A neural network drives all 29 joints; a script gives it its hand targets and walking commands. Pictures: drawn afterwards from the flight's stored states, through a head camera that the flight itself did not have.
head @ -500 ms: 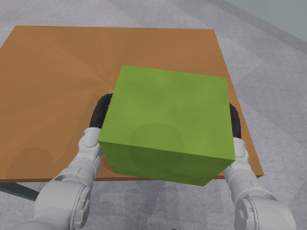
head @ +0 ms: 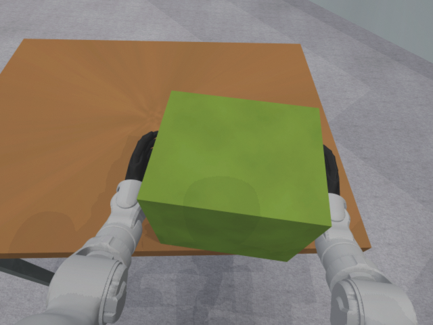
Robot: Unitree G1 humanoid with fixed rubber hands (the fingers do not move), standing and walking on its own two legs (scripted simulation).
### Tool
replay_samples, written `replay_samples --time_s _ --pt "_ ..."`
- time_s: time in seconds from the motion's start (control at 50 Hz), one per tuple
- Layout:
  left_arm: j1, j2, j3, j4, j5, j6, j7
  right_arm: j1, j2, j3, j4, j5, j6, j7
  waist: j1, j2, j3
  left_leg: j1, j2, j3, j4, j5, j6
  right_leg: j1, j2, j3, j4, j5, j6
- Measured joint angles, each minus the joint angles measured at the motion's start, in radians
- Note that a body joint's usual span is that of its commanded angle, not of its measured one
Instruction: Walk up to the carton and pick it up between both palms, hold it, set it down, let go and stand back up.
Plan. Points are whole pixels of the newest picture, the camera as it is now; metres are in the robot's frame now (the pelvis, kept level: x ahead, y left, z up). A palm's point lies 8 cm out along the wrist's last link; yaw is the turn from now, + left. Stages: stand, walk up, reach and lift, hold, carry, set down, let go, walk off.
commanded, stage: reach and lift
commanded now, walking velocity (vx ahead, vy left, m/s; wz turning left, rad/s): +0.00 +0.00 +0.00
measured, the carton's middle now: (232, 181) +0.39 -0.05 +0.00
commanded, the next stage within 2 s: none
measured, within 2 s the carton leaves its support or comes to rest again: neither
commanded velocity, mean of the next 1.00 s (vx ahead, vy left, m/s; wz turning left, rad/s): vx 0.00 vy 0.00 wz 0.00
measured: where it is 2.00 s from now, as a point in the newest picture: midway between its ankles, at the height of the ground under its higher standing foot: outside the picture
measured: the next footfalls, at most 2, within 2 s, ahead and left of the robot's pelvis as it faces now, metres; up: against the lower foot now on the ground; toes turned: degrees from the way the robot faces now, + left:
none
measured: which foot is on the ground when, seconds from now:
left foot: down 0.00-1.00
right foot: down 0.00-1.00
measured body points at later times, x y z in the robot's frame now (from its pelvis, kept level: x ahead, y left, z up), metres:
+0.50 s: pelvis -0.02 +0.00 +0.00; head +0.03 +0.00 +0.45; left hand +0.41 +0.13 +0.05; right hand +0.36 -0.24 +0.05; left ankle +0.01 +0.10 -0.72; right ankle +0.01 -0.14 -0.72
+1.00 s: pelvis -0.01 -0.01 +0.01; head +0.01 -0.01 +0.46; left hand +0.42 +0.12 +0.11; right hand +0.38 -0.25 +0.10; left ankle +0.01 +0.10 -0.72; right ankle +0.01 -0.14 -0.72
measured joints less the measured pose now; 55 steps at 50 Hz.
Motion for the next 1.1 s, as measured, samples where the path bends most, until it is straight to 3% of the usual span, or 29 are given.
replay_samples --time_s 0.4,0.68,0.88,1.1 --pt "0.0 0.003 -0.003 0.0 0.0 -0.008 0.006 0.0 -0.001 0.013 -0.015 0.0 0.005 -0.008 0.0 0.0 -0.064 0.003 0.0 0.0 -0.026 0.031 0.0 0.003 0.0 0.0 -0.027 0.033 0.0" --pt "0.0 0.016 -0.026 -0.033 0.0 0.046 0.033 0.0 -0.004 0.049 -0.115 0.027 0.127 -0.012 0.0 0.0 -0.065 0.013 0.0 0.0 -0.055 0.051 0.0 0.003 0.0 0.0 -0.033 0.041 -0.004" --pt "0.042 0.022 -0.041 -0.243 0.0 0.188 0.07 0.0 -0.048 0.138 -0.249 0.149 0.24 -0.029 0.0 0.0 -0.085 0.042 0.0 0.0 -0.079 0.055 0.0 0.026 0.0 0.0 -0.046 0.039 -0.008" --pt "0.132 0.022 -0.04 -0.491 0.0 0.502 0.087 0.011 -0.091 0.217 -0.35 0.207 0.483 -0.053 0.025 0.0 -0.085 0.199 0.0 0.0 -0.128 0.056 0.0 0.182 0.0 0.0 -0.093 0.038 -0.009"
